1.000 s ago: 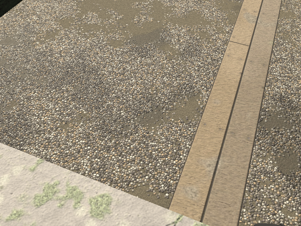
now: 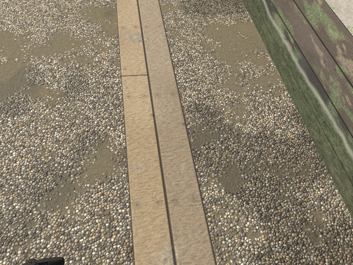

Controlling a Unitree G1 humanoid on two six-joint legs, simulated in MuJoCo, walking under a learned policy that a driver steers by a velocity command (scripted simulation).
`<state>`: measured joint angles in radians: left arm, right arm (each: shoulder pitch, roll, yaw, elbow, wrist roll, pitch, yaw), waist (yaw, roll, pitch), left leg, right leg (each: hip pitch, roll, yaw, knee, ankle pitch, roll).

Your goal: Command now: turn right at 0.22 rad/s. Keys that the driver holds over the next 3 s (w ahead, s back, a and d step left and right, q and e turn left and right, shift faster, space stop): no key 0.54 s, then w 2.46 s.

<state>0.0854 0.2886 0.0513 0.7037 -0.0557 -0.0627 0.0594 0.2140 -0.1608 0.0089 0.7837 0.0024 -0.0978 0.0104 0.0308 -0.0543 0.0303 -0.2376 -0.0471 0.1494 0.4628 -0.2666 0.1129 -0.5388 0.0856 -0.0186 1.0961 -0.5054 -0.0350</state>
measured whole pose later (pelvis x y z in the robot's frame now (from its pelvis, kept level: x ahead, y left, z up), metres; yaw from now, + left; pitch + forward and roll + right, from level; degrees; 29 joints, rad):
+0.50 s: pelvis +0.07 -0.01 +0.00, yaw -2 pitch +1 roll +0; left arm 0.09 0.18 0.00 0.78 -0.02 -0.07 -0.01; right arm 0.19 -0.18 0.00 0.89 0.03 -0.09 -0.03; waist -0.03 -0.01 0.04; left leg -0.08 -0.06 0.17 0.40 -0.34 0.09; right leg -0.28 0.03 -0.10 0.51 -0.25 -0.07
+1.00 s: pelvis +0.19 -0.03 +0.00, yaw -1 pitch +3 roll -2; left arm 0.40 0.19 0.07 0.91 -0.08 -0.16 -0.07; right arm 0.18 -0.25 -0.02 0.92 0.05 -0.09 0.10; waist 0.04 0.04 0.00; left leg -0.75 0.11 0.18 1.09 -0.20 0.01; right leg -0.05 0.09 -0.17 0.32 -0.33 -0.09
